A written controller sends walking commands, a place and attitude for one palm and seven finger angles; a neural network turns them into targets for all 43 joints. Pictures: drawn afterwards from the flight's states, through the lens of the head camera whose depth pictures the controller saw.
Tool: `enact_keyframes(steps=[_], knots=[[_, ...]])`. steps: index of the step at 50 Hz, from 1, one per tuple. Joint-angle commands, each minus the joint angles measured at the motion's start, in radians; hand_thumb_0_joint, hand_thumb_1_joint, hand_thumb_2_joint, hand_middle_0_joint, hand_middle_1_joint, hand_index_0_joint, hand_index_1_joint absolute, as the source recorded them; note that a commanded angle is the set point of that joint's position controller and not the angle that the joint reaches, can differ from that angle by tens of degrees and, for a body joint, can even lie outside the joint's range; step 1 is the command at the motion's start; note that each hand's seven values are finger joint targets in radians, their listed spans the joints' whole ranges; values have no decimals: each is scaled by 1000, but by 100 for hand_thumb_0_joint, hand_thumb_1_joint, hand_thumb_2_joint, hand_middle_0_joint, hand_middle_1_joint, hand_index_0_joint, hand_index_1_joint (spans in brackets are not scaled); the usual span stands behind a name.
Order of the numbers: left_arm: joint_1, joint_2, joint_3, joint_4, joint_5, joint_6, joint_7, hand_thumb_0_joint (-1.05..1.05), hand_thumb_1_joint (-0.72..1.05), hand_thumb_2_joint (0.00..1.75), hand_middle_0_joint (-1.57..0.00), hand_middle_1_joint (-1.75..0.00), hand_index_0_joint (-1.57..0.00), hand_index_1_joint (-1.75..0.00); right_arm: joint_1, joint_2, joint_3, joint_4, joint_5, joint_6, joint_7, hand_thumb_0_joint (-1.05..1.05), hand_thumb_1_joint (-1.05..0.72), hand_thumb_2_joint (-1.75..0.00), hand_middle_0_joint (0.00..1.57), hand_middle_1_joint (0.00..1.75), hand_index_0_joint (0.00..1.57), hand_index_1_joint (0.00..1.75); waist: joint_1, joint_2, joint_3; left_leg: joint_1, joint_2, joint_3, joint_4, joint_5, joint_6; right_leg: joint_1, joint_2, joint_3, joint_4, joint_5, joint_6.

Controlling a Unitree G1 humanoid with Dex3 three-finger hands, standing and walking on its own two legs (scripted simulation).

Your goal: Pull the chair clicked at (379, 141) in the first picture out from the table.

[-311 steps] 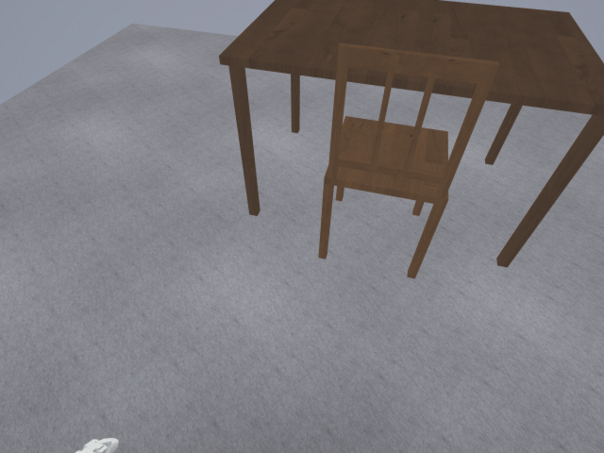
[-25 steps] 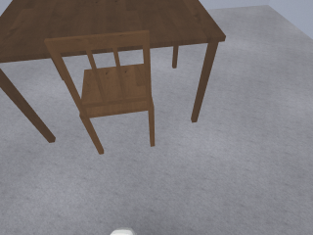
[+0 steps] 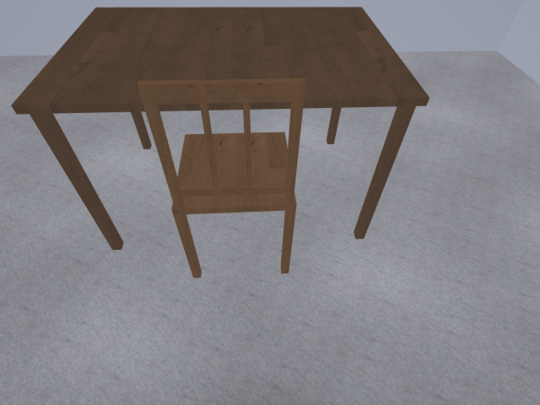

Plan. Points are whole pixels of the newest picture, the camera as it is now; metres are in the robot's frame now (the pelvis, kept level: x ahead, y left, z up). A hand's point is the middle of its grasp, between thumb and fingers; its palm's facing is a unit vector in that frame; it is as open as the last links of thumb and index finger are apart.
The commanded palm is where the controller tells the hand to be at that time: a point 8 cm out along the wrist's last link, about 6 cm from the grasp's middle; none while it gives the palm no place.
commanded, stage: take the last steps up to it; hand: left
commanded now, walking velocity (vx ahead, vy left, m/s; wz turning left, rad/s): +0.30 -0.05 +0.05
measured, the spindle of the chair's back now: (210, 149) +0.75 +0.20 -0.10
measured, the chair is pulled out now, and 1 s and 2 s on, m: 0.00 0.00 0.00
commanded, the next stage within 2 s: come to a stop and stand still in 0.78 s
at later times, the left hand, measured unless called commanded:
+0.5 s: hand out of the picture +0.01 +0.14 -0.18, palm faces +0.18 -0.98 -0.12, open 7.4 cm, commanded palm none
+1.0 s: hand (198, 282) +0.39 +0.18 -0.17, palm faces +0.02 -0.97 -0.23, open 7.4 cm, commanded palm none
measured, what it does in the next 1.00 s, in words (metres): walks ahead: right foot, then left foot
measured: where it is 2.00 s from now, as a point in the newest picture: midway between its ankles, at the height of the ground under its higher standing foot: (261, 395)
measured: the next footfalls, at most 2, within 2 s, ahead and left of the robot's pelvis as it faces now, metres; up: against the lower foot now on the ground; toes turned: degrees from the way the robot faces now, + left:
right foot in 0.06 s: +0.04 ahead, -0.12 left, +0.00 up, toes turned -4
left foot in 0.50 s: +0.25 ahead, +0.13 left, +0.00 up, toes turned +9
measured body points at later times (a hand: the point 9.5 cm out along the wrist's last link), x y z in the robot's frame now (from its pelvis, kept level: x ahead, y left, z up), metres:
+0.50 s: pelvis +0.14 +0.02 -0.02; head +0.16 +0.03 +0.43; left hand +0.00 +0.19 -0.17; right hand +0.22 -0.21 -0.16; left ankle +0.21 +0.12 -0.74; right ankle +0.00 -0.11 -0.74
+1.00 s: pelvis +0.30 -0.01 -0.02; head +0.32 -0.03 +0.43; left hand +0.39 +0.23 -0.15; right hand +0.27 -0.23 -0.18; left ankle +0.21 +0.13 -0.73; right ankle +0.37 -0.10 -0.74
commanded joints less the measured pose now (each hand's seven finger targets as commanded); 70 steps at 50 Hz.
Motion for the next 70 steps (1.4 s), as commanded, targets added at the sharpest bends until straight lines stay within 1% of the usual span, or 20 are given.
enact_keyframes(steps=[1, 3, 5, 10, 20, 23, 24, 25, 26, 29, 33, 43, 46, 48, 50, 54, 64, 65, 67, 70], knots=[[124, 53, 14, -6, 4, -50, -8, 0, 90, 90, -20, -30, -20, -30, 26, -148, -37, -14, 11, -22, -6, 0, -90, -90, 20, 30, 20, 30, 38, 57, 47, -207, 191, -231, -103, -313, 87, 229, 20, -12, -319, 114, -20], [251, 175, 41, 28, 14, -67, 8, 0, 90, 90, -20, -30, -20, -30, 19, -43, -12, -44, 24, -36, 1, 0, -90, -90, 20, 30, 20, 30, 91, -289, 62, -500, -6, 6, 329, -314, -6, 404, -299, 441, -575, -181, -145], [273, 170, 46, 35, -3, -75, 17, 0, 90, 90, -20, -30, -20, -30, -80, -113, -35, -70, 6, -26, 16, 0, -90, -90, 20, 30, 20, 30, 102, -226, 146, -557, 63, -52, 596, -256, 1, 220, -359, 575, -691, -369, -228], [168, 49, 15, 29, -5, -104, 18, 0, 90, 90, -20, -30, -20, -30, 38, -54, -42, 7, 4, -19, 31, 0, -90, -90, 20, 30, 20, 30, -7, -82, 123, -467, 122, 2, 654, 10, -42, 144, -212, 170, -627, 98, -177], [313, 50, 16, 145, 4, -109, 24, 0, 90, 90, -20, -30, -20, -30, -133, 2, -23, -32, 13, -52, 39, 0, -90, -90, 20, 30, 20, 30, 52, -144, 106, -364, 97, 111, 279, -13, -24, 255, -198, 81, -508, 514, -185], [281, 55, 19, 153, -5, -105, 24, 0, 90, 90, -20, -30, -20, -30, 48, -28, -29, 29, 6, -69, 20, 0, -90, -90, 20, 30, 20, 30, -41, -96, 19, -57, 29, 157, 94, 57, 1, 214, -142, 16, -255, 697, -147], [294, 29, 18, 149, -7, -103, 21, 0, 90, 90, -20, -30, -20, -30, 194, -92, -44, 72, 1, -76, 8, 0, -90, -90, 20, 30, 20, 30, -92, -15, -67, 190, 114, 43, 60, 91, 34, 71, -105, -1, -32, 582, -116], [325, -25, 13, 125, -20, -100, 14, 0, 90, 90, -20, -30, -20, -30, 313, -214, -70, 92, -9, -81, -5, 0, -90, -90, 20, 30, 20, 30, -114, 230, -182, 391, 409, -348, -28, 139, 143, -170, 22, -79, 269, 115, -64], [266, -5, 14, 88, -13, -105, 12, 0, 90, 90, -20, -30, -20, -30, 341, -244, -71, 98, 8, -68, -7, 0, -90, -90, 20, 30, 20, 30, -114, 218, -182, 331, 500, -485, -153, 90, 203, -236, 51, 2, 444, -144, -80], [159, -8, 25, 87, -4, -88, -3, 0, 90, 90, -20, -30, -20, -30, 123, -104, -41, 53, 13, -77, -18, 0, -90, -90, 20, 30, 20, 30, -43, 108, 37, 23, 416, -297, -233, -14, 153, -291, -66, 65, 531, 55, -74], [208, -52, 23, 92, 7, -52, -10, 0, 90, 90, -20, -30, -20, -30, 66, -55, -29, 29, 13, -93, -15, 0, -90, -90, 20, 30, 20, 30, 23, 106, 45, -99, 315, -45, -247, 204, 118, -195, -77, 33, 364, 163, -37], [-11, -3, 22, -14, 1, -52, -19, 0, 90, 90, -20, -30, -20, -30, 101, -127, -44, 35, 1, -67, -8, 0, -90, -90, 20, 30, 20, 30, -13, 124, 78, 0, 316, -9, -181, 258, 129, -139, -32, -32, -53, 202, -43], [93, 19, 23, 21, 1, -68, -8, 0, 90, 90, -20, -30, -20, -30, 87, -103, -27, 52, 7, -55, -12, 0, -90, -90, 20, 30, 20, 30, 46, 63, 36, -66, 241, 43, 10, 276, 53, 121, 1, -47, -249, 347, -44], [177, 140, 32, 61, -3, -93, 13, 0, 90, 90, -20, -30, -20, -30, 175, -22, -9, 61, 27, -52, -10, 0, -90, -90, 20, 30, 20, 30, 34, -189, -123, -192, 76, 107, 267, -161, -53, 366, -281, 270, -314, 970, -142], [112, 170, 30, 45, -11, -88, 23, 0, 90, 90, -20, -30, -20, -30, 193, -27, -13, 65, 37, -18, -27, 0, -90, -90, 20, 30, 20, 30, 11, -249, -181, -135, 75, 10, 447, -401, -67, 279, -358, 294, -334, 1265, -258], [7, 131, 31, 19, -4, -53, 46, 0, 90, 90, -20, -30, -20, -30, 119, -25, -19, 74, 38, 14, -29, 0, -90, -90, 20, 30, 20, 30, 18, -69, -120, -169, 71, -17, 522, -315, -78, 183, -317, 190, -341, 1038, -262], [-27, 147, 54, -21, 12, -23, 43, 0, 90, 90, -20, -30, -20, -30, 86, -24, -28, 14, 24, 23, -3, 0, -90, -90, 20, 30, 20, 30, 31, -165, -106, -140, 48, 24, 313, -188, -79, 95, -250, 193, -451, 383, -223], [-1, 196, 41, -51, 13, -37, 85, 0, 90, 90, -20, -30, -20, -30, 127, -111, -45, -64, 29, 0, 0, 0, -90, -90, 20, 30, 20, 30, -38, -55, -274, -134, 20, 65, 259, -226, -95, 279, -282, 277, -290, 774, -202], [-34, 157, 26, -87, -4, -17, 68, 0, 90, 90, -20, -30, -20, -30, 118, -69, -29, -107, 22, -2, 1, 0, -90, -90, 20, 30, 20, 30, -38, 54, -160, -30, 41, 52, -34, -53, -55, 16, -162, 122, -204, 176, -132], [10, 64, 8, -101, -9, 13, 39, 0, 90, 90, -20, -30, -20, -30, -18, -171, -33, -189, 1, 6, 0, 0, -90, -90, 20, 30, 20, 30, 16, 206, 92, -371, 285, -220, -235, -278, 86, -37, 28, -8, 25, 17, -54]])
